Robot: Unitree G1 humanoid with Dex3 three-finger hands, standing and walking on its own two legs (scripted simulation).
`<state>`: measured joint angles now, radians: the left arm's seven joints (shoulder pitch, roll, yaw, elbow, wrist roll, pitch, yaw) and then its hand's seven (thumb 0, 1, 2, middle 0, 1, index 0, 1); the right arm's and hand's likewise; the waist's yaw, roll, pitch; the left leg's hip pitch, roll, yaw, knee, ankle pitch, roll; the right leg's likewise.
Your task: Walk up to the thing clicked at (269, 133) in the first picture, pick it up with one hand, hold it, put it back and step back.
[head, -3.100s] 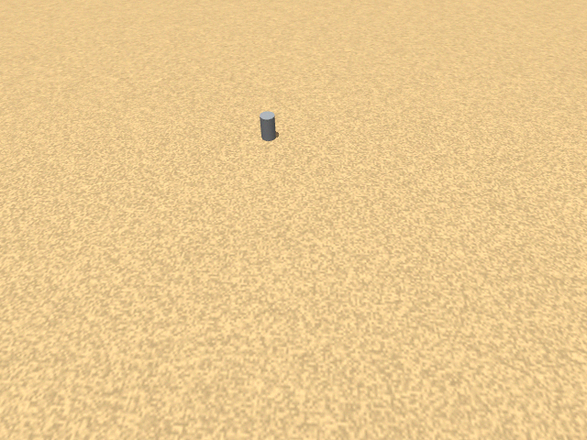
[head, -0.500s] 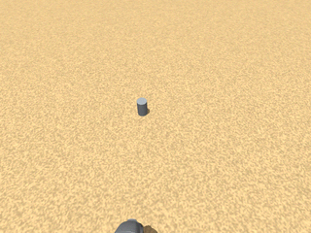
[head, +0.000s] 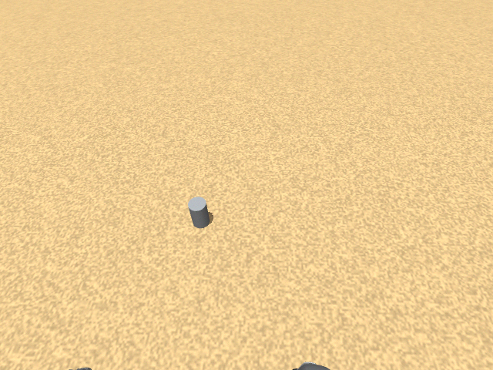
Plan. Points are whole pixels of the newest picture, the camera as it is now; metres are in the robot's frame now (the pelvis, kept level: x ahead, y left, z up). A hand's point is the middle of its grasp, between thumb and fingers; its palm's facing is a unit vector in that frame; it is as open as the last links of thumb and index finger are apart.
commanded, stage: walk up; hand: left
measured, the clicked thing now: (199, 212) +0.92 +0.26 -0.69
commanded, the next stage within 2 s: none
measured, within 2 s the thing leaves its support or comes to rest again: neither
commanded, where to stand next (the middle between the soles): +0.59 +0.05 m, yaw +0 degrees
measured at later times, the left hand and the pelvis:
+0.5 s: hand (90, 345) +0.21 +0.32 -0.16, palm faces -0.02 -0.93 -0.37, open 7.4 cm; pelvis +0.19 +0.04 -0.01, yaw +1 degrees
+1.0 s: hand (132, 227) +0.45 +0.29 -0.12, palm faces -0.05 -0.91 -0.42, open 7.4 cm; pelvis +0.36 +0.02 +0.00, yaw -1 degrees
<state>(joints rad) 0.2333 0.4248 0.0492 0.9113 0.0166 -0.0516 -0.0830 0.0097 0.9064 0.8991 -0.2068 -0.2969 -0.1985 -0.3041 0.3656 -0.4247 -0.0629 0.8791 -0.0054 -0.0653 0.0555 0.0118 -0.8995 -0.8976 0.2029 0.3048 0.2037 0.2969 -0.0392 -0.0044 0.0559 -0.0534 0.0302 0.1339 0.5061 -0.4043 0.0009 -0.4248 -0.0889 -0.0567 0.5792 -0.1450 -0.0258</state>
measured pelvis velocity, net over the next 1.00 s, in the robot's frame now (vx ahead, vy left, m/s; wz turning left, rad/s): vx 0.36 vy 0.02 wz -0.01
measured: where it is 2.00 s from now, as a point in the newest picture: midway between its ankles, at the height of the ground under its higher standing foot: (244, 293)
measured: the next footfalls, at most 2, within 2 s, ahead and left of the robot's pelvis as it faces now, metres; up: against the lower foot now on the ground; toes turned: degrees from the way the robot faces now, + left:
right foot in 0.02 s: +0.16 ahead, -0.13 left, +0.00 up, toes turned -5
left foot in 0.44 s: +0.31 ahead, +0.15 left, +0.00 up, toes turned +7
